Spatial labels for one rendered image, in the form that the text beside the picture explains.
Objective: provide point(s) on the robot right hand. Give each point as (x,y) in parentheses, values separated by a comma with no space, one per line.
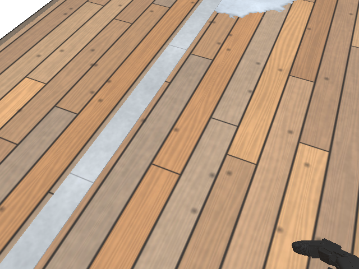
(328,252)

